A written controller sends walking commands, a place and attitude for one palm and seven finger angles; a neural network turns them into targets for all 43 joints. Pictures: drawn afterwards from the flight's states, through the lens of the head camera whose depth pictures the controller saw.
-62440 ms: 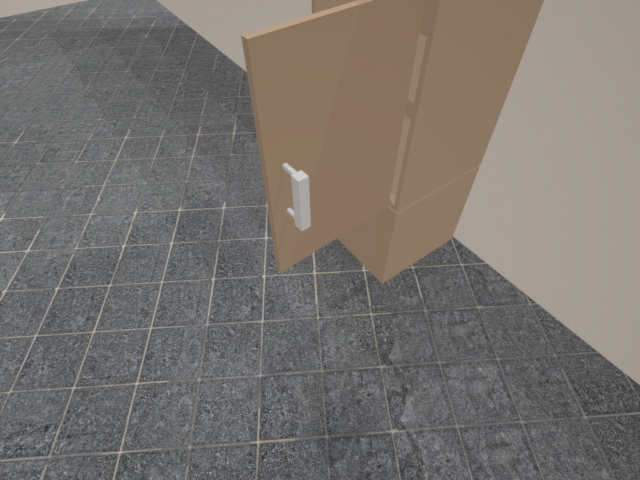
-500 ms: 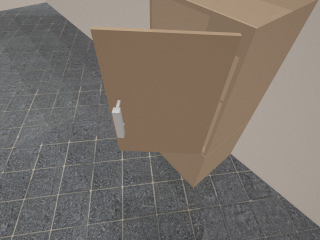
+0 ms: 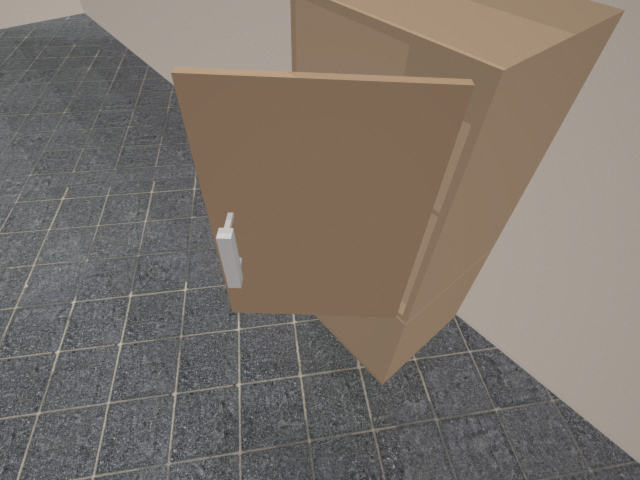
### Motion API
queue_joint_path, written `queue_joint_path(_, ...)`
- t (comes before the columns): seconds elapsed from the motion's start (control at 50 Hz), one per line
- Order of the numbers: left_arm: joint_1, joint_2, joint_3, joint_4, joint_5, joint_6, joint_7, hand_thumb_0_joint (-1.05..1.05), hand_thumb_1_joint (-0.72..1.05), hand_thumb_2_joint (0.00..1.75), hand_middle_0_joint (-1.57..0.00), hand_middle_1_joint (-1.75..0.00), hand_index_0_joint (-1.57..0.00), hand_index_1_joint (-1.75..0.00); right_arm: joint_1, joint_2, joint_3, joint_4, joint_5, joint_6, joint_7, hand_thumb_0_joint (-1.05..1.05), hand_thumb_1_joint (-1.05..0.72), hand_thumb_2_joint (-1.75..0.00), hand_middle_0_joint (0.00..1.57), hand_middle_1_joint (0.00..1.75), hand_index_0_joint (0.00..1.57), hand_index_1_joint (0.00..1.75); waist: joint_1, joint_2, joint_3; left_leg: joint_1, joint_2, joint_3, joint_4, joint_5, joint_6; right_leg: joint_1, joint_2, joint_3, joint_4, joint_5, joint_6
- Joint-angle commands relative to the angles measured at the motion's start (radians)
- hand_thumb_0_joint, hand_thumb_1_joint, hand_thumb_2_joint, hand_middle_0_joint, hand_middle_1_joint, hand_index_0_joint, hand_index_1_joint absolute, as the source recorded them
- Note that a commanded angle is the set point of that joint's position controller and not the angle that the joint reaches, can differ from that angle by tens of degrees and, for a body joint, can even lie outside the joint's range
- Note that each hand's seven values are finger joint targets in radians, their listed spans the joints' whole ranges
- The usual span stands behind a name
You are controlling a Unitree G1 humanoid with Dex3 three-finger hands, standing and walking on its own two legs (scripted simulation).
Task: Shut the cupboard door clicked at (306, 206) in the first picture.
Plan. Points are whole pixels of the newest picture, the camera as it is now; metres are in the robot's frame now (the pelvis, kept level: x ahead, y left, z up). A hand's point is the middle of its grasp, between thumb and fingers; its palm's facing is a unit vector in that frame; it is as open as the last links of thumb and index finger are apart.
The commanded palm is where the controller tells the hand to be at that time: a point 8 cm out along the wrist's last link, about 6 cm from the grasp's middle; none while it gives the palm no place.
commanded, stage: shuffle to correct the standing spot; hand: left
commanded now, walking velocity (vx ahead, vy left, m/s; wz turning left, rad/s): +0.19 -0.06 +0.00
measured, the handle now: (232, 250) +0.51 +0.19 -0.08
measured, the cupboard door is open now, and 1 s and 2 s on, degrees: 48 48 48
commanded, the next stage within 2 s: come to a stop and stand still in 0.10 s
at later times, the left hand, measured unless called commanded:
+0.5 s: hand out of the picture +0.03 +0.14 -0.19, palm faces +0.03 -0.99 -0.15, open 7.4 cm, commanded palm none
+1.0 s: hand out of the picture +0.05 +0.21 -0.17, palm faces +0.00 -0.96 -0.27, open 7.4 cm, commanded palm none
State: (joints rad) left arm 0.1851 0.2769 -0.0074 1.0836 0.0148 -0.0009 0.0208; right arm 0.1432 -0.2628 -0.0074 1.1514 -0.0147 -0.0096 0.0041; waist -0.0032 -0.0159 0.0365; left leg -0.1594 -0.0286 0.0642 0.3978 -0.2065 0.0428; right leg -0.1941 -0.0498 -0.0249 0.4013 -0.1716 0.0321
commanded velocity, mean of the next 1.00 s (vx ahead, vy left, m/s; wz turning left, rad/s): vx -0.01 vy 0.00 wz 0.00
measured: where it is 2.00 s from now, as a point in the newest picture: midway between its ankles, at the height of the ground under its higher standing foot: outside the picture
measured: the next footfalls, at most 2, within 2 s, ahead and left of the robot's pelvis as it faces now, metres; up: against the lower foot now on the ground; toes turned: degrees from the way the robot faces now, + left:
none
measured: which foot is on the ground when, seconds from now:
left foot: down 0.00-1.00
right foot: down 0.00-1.00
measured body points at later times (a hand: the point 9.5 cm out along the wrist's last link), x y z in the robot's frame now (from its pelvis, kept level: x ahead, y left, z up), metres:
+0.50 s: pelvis +0.05 -0.01 -0.01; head +0.07 +0.00 +0.44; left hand +0.03 +0.19 -0.17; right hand +0.04 -0.23 -0.17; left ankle +0.01 +0.09 -0.74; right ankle +0.03 -0.14 -0.74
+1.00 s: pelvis -0.02 +0.00 -0.01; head -0.03 +0.00 +0.44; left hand +0.05 +0.26 -0.15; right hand +0.04 -0.26 -0.15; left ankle +0.01 +0.09 -0.74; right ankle +0.03 -0.14 -0.74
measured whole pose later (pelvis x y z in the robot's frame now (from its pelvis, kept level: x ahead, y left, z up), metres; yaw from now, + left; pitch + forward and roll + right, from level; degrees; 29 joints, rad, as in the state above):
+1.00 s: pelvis -0.02 +0.00 -0.01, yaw +0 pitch -2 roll +0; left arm 0.24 0.25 0.00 0.95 0.02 0.01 0.02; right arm 0.21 -0.23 -0.03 1.00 -0.02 0.00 0.01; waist -0.01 0.00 0.02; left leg -0.25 -0.02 0.07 0.54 -0.25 0.05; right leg -0.28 -0.05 -0.02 0.53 -0.21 0.02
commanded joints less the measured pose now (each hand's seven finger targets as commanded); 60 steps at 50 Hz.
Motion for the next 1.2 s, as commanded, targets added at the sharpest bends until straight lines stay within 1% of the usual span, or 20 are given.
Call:
queue_joint_path(0.0, 0.074, 0.068, 0.013, -0.02, 0.007, -0.003, 0.002, 0.0, 0.9, 0.9, -0.2, -0.3, -0.2, -0.3, 0.046, -0.09, -0.013, -0.029, -0.004, -0.002, -0.007, 0.0, -0.9, -0.9, 0.2, 0.3, 0.2, 0.3, 0.004, 0.016, 0.029, -0.062, 0.14, -0.15, -0.133, -0.273, -0.013, -0.044, -0.058, 0.073, -0.049, -0.217, -0.04)
queue_joint_path(0.06, 0.109, 0.051, 0.017, -0.019, 0.01, -0.009, -0.004, 0.0, 0.9, 0.9, -0.2, -0.3, -0.2, -0.3, 0.068, -0.086, -0.018, -0.031, -0.001, -0.007, -0.009, 0.0, -0.9, -0.9, 0.2, 0.3, 0.2, 0.3, 0.007, 0.031, 0.064, -0.077, 0.16, -0.167, -0.135, -0.287, 0.005, -0.058, -0.044, 0.052, -0.009, -0.184, -0.047)
queue_joint_path(0.18, 0.189, 0.003, 0.027, 0.002, 0.006, -0.024, -0.004, 0.0, 0.9, 0.9, -0.2, -0.3, -0.2, -0.3, 0.134, -0.049, -0.026, -0.015, 0.005, -0.029, -0.025, 0.0, -0.9, -0.9, 0.2, 0.3, 0.2, 0.3, 0.008, 0.017, 0.041, -0.027, 0.168, -0.129, -0.02, -0.024, 0.025, -0.029, -0.039, 0.04, 0.063, -0.015, -0.067)
queue_joint_path(0.22, 0.218, -0.008, 0.03, 0.016, 0.003, -0.027, 0.005, 0.0, 0.9, 0.9, -0.2, -0.3, -0.2, -0.3, 0.145, -0.018, -0.02, -0.01, 0.007, -0.032, -0.033, 0.0, -0.9, -0.9, 0.2, 0.3, 0.2, 0.3, 0.011, -0.01, 0.028, -0.033, 0.138, -0.077, 0.058, 0.132, 0.009, 0.015, -0.06, 0.069, 0.061, 0.138, -0.075)
queue_joint_path(0.26, 0.251, -0.01, 0.03, 0.029, 0.001, -0.028, 0.018, 0.0, 0.9, 0.9, -0.2, -0.3, -0.2, -0.3, 0.16, 0.009, -0.016, -0.004, 0.008, -0.03, -0.043, 0.0, -0.9, -0.9, 0.2, 0.3, 0.2, 0.3, 0.01, -0.047, 0.007, -0.03, 0.118, -0.044, 0.105, 0.266, -0.017, 0.068, -0.087, 0.093, 0.075, 0.439, -0.082)
queue_joint_path(0.28, 0.26, -0.014, 0.028, 0.033, -0.003, -0.031, 0.024, 0.0, 0.9, 0.9, -0.2, -0.3, -0.2, -0.3, 0.166, 0.018, -0.014, 0.0, 0.011, -0.027, -0.049, 0.0, -0.9, -0.9, 0.2, 0.3, 0.2, 0.3, 0.006, -0.027, -0.008, -0.008, 0.119, -0.044, 0.099, 0.321, -0.027, 0.078, -0.097, 0.092, 0.086, 0.574, -0.079)
queue_joint_path(0.32, 0.248, -0.016, 0.026, 0.024, -0.009, -0.033, 0.034, 0.0, 0.9, 0.9, -0.2, -0.3, -0.2, -0.3, 0.184, 0.023, -0.021, 0.007, 0.017, -0.021, -0.058, 0.0, -0.9, -0.9, 0.2, 0.3, 0.2, 0.3, -0.003, -0.005, -0.039, 0.045, 0.127, -0.052, 0.073, 0.433, -0.035, 0.088, -0.098, 0.076, 0.088, 0.679, -0.064)
queue_joint_path(0.38, 0.237, -0.016, 0.033, 0.002, -0.007, -0.023, 0.043, 0.0, 0.9, 0.9, -0.2, -0.3, -0.2, -0.3, 0.195, 0.03, -0.033, -0.001, 0.019, -0.011, -0.064, 0.0, -0.9, -0.9, 0.2, 0.3, 0.2, 0.3, -0.003, 0.016, -0.039, 0.067, 0.134, -0.053, 0.075, 0.493, -0.032, 0.068, -0.095, 0.078, 0.098, 0.65, -0.06)
queue_joint_path(0.52, 0.19, -0.04, 0.034, -0.03, -0.001, -0.011, 0.041, 0.0, 0.9, 0.9, -0.2, -0.3, -0.2, -0.3, 0.174, 0.035, -0.04, -0.024, 0.012, -0.004, -0.053, 0.0, -0.9, -0.9, 0.2, 0.3, 0.2, 0.3, 0.001, 0.009, -0.051, 0.064, 0.143, -0.076, 0.036, 0.35, -0.016, 0.031, -0.077, 0.087, 0.052, 0.351, -0.059)
queue_joint_path(0.54, 0.148, 0.133, 0.029, -0.106, 0.008, -0.019, 0.039, 0.0, 0.9, 0.9, -0.2, -0.3, -0.2, -0.3, 0.112, -0.082, -0.041, -0.143, -0.001, -0.016, -0.045, 0.0, -0.9, -0.9, 0.2, 0.3, 0.2, 0.3, -0.012, 0.01, 0.024, 0.006, 0.099, -0.124, -0.017, 0.427, -0.016, 0.014, -0.021, 0.049, 0.119, 0.281, -0.061)
queue_joint_path(0.56, 0.172, 0.044, 0.04, -0.121, 0.004, -0.008, 0.042, 0.0, 0.9, 0.9, -0.2, -0.3, -0.2, -0.3, 0.098, -0.073, -0.067, -0.156, 0.0, -0.039, -0.044, 0.0, -0.9, -0.9, 0.2, 0.3, 0.2, 0.3, 0.012, 0.037, -0.046, 0.013, 0.168, -0.136, 0.06, 0.432, 0.003, -0.022, -0.033, 0.047, 0.152, 0.104, -0.062)
queue_joint_path(0.58, 0.169, 0.017, 0.029, -0.126, 0.004, -0.011, 0.038, 0.0, 0.9, 0.9, -0.2, -0.3, -0.2, -0.3, 0.104, -0.048, -0.063, -0.161, 0.002, -0.039, -0.043, 0.0, -0.9, -0.9, 0.2, 0.3, 0.2, 0.3, 0.01, 0.089, -0.111, 0.035, 0.164, -0.142, 0.069, 0.434, 0.012, -0.015, -0.029, 0.044, 0.143, 0.092, -0.069)
queue_joint_path(0.6, 0.177, 0.003, 0.029, -0.136, 0.004, -0.012, 0.036, 0.0, 0.9, 0.9, -0.2, -0.3, -0.2, -0.3, 0.104, -0.033, -0.062, -0.175, 0.002, -0.032, -0.043, 0.0, -0.9, -0.9, 0.2, 0.3, 0.2, 0.3, 0.009, 0.093, -0.116, 0.009, 0.16, -0.142, 0.078, 0.346, 0.012, -0.021, -0.029, 0.047, 0.121, 0.06, -0.072)
queue_joint_path(0.64, 0.163, 0.013, 0.027, -0.149, 0.006, -0.011, 0.032, 0.0, 0.9, 0.9, -0.2, -0.3, -0.2, -0.3, 0.083, -0.019, -0.052, -0.204, -0.003, -0.016, -0.034, 0.0, -0.9, -0.9, 0.2, 0.3, 0.2, 0.3, 0.011, 0.006, -0.035, -0.083, 0.117, -0.119, 0.089, 0.109, 0.004, -0.043, -0.048, 0.102, 0.066, 0.029, -0.079)
queue_joint_path(0.66, 0.144, 0.03, 0.031, -0.155, 0.007, -0.012, 0.03, 0.0, 0.9, 0.9, -0.2, -0.3, -0.2, -0.3, 0.083, -0.018, -0.054, -0.211, -0.004, -0.008, -0.03, 0.0, -0.9, -0.9, 0.2, 0.3, 0.2, 0.3, -0.001, -0.033, -0.003, -0.11, 0.094, -0.106, 0.099, -0.003, -0.005, -0.077, -0.068, 0.134, 0.031, -0.051, -0.084)
queue_joint_path(0.7, 0.102, 0.065, 0.038, -0.179, 0.009, -0.012, 0.025, 0.0, 0.9, 0.9, -0.2, -0.3, -0.2, -0.3, 0.087, -0.036, -0.057, -0.222, -0.005, 0.002, -0.023, 0.0, -0.9, -0.9, 0.2, 0.3, 0.2, 0.3, -0.018, -0.034, 0.051, -0.132, 0.078, -0.101, 0.099, -0.107, -0.012, -0.165, -0.082, 0.163, -0.017, -0.221, -0.092)
queue_joint_path(0.78, 0.063, 0.093, 0.042, -0.2, 0.009, -0.013, 0.02, 0.0, 0.9, 0.9, -0.2, -0.3, -0.2, -0.3, 0.08, -0.069, -0.055, -0.232, -0.009, -0.003, -0.014, 0.0, -0.9, -0.9, 0.2, 0.3, 0.2, 0.3, -0.017, 0.001, 0.033, -0.141, 0.096, -0.126, 0.043, -0.14, 0.0, -0.155, -0.056, 0.13, 0.0, -0.231, -0.079)
queue_joint_path(0.86, 0.071, 0.085, 0.036, -0.19, 0.009, -0.012, 0.015, 0.0, 0.9, 0.9, -0.2, -0.3, -0.2, -0.3, 0.053, -0.096, -0.047, -0.233, -0.01, -0.011, -0.011, 0.0, -0.9, -0.9, 0.2, 0.3, 0.2, 0.3, 0.003, 0.046, 0.02, -0.186, 0.128, -0.166, -0.047, -0.196, 0.011, -0.078, -0.029, 0.073, 0.039, -0.15, -0.06)
queue_joint_path(0.96, 0.077, 0.081, 0.033, -0.171, 0.009, -0.012, 0.012, 0.0, 0.9, 0.9, -0.2, -0.3, -0.2, -0.3, 0.052, -0.102, -0.043, -0.214, -0.009, -0.008, -0.009, 0.0, -0.9, -0.9, 0.2, 0.3, 0.2, 0.3, 0.003, 0.006, 0.024, -0.182, 0.126, -0.164, -0.068, -0.219, 0.008, -0.074, -0.04, 0.073, 0.017, -0.155, -0.054)
queue_joint_path(1.18, 0.117, 0.067, 0.027, -0.111, 0.009, -0.017, 0.011, 0.0, 0.9, 0.9, -0.2, -0.3, -0.2, -0.3, 0.076, -0.088, -0.04, -0.146, -0.002, -0.007, -0.01, 0.0, -0.9, -0.9, 0.2, 0.3, 0.2, 0.3, -0.001, 0.006, 0.012, -0.155, 0.122, -0.156, -0.076, -0.221, 0.0, -0.085, -0.056, 0.088, -0.019, -0.171, -0.048)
